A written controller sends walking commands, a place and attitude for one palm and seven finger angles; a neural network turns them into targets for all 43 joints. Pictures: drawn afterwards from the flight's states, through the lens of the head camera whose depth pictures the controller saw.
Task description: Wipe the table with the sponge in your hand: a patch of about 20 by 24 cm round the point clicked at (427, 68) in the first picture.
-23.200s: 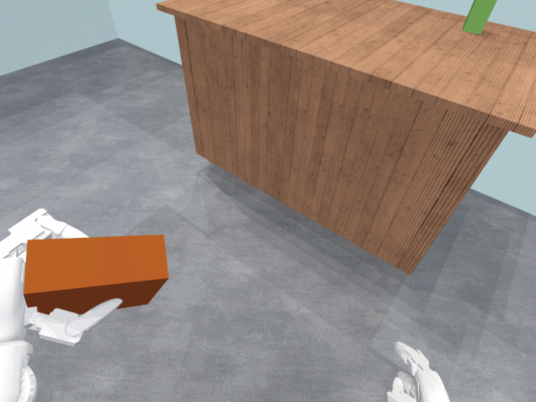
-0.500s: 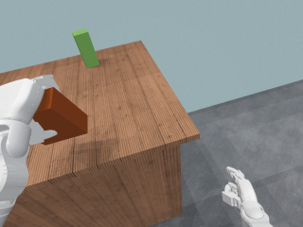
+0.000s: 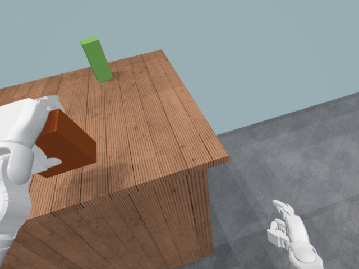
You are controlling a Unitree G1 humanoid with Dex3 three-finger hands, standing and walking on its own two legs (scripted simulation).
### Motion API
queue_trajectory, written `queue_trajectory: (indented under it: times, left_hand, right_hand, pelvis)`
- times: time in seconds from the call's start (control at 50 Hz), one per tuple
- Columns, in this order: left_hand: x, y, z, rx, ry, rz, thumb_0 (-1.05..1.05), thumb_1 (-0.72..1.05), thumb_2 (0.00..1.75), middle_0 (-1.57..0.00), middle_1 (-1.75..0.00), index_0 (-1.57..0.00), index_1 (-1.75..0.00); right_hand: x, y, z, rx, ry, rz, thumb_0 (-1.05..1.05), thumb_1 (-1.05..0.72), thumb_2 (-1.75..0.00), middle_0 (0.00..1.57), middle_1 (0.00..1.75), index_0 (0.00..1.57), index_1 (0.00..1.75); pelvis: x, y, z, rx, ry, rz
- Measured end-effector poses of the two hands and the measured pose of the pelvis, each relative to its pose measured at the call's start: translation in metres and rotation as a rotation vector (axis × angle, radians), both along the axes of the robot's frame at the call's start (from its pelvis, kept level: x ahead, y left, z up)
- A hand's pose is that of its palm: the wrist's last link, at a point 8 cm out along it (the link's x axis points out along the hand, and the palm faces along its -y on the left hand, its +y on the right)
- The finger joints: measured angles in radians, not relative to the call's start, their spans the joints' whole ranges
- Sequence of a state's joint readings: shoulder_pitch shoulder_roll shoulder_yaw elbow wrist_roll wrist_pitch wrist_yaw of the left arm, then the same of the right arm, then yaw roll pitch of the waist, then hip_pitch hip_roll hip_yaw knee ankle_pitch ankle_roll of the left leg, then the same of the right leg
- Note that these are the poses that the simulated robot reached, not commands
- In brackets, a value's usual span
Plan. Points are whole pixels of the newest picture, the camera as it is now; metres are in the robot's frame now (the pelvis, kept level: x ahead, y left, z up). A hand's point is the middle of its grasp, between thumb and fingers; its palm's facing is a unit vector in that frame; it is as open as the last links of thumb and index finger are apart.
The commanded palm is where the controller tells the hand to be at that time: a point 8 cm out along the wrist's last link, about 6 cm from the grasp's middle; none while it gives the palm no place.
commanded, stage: move the sponge above the wiping area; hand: left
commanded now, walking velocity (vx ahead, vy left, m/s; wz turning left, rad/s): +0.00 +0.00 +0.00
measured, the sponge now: (59, 151) +0.26 +0.29 +0.18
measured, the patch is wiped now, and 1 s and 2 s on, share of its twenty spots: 0.05 0.05 0.05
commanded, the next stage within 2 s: none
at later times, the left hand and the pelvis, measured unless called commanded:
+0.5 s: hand (50, 135) +0.26 +0.29 +0.23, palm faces +0.24 -0.04 -0.97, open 9.7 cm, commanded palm +0.21 +0.29 +0.29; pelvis +0.01 +0.01 +0.00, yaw +0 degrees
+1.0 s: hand (56, 137) +0.27 +0.29 +0.22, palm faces +0.23 -0.05 -0.97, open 9.7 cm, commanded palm +0.22 +0.29 +0.28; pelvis +0.01 +0.01 +0.00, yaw +0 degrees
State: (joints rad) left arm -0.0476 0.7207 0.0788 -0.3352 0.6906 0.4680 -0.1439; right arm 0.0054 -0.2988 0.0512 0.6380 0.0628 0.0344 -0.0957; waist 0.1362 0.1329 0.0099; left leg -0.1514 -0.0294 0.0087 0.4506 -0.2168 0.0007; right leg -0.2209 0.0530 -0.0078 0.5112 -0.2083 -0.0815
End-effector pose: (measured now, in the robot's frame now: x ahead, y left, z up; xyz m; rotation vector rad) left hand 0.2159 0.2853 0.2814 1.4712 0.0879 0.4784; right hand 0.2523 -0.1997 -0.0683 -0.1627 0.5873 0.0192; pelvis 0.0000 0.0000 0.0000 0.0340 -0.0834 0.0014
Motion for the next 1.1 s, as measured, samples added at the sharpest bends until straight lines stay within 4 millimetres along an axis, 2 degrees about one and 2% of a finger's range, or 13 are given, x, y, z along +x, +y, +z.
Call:
queue_trajectory:
  times: [0.18,0.3,0.44,0.6,0.72,0.86,0.98,1.1]
  left_hand:
    - [0.012,-0.006,-0.013,-0.006,0.038,-0.033,0.0,-0.45,1.02,-0.79,-1.35,-0.77,-1.36]
    - [0.021,-0.014,-0.009,0.003,0.017,-0.071,0.0,-0.45,1.02,-0.79,-1.35,-0.77,-1.36]
    - [0.017,-0.008,-0.003,0.001,0.0,-0.054,0.0,-0.45,1.03,-0.79,-1.36,-0.77,-1.36]
    - [0.008,0.007,-0.019,-0.03,0.042,0.008,0.0,-0.45,1.03,-0.79,-1.36,-0.77,-1.37]
    - [0.014,0.003,-0.027,-0.028,0.058,-0.008,0.0,-0.45,1.03,-0.79,-1.36,-0.77,-1.36]
    - [0.021,-0.009,-0.017,-0.013,0.024,-0.055,0.0,-0.45,1.03,-0.79,-1.35,-0.77,-1.36]
    - [0.021,-0.004,-0.015,-0.022,0.025,-0.031,0.0,-0.45,1.03,-0.79,-1.36,-0.77,-1.37]
    - [0.017,0.001,-0.028,-0.037,0.064,0.002,0.0,-0.45,1.03,-0.79,-1.36,-0.77,-1.37]
  right_hand:
    - [-0.002,-0.001,-0.004,-0.015,0.011,-0.007,0.02,-0.9,-0.9,0.2,0.3,0.2,0.3]
    - [0.001,0.007,-0.004,0.007,0.013,0.001,0.02,-0.9,-0.9,0.2,0.3,0.2,0.3]
    - [0.004,0.012,-0.003,0.031,0.018,0.01,0.01,-0.9,-0.9,0.2,0.3,0.2,0.3]
    - [0.008,0.009,-0.005,-0.003,0.031,0.014,0.01,-0.9,-0.9,0.2,0.3,0.2,0.3]
    - [0.013,0.013,-0.002,-0.015,0.021,0.019,0.02,-0.9,-0.9,0.2,0.3,0.2,0.3]
    - [0.018,0.023,0.005,0.02,-0.005,0.03,0.01,-0.9,-0.9,0.2,0.3,0.2,0.3]
    - [0.015,0.023,0.005,0.034,0.003,0.035,0.01,-0.9,-0.9,0.2,0.3,0.2,0.3]
    - [0.01,0.015,0.0,0.01,0.028,0.027,0.01,-0.9,-0.9,0.2,0.3,0.2,0.3]
  pelvis:
    - [0.001,0.002,0.0,0.0,-0.002,0.008]
    - [0.005,0.005,0.001,0.002,0.003,0.001]
    - [0.01,0.006,0.002,0.0,0.015,-0.011]
    - [0.012,0.008,0.002,-0.003,0.014,0.008]
    - [0.012,0.009,0.002,-0.004,0.005,0.015]
    - [0.013,0.01,0.004,-0.003,0.007,0.005]
    - [0.014,0.009,0.004,-0.004,0.016,0.0]
    - [0.013,0.008,0.003,-0.005,0.015,0.008]
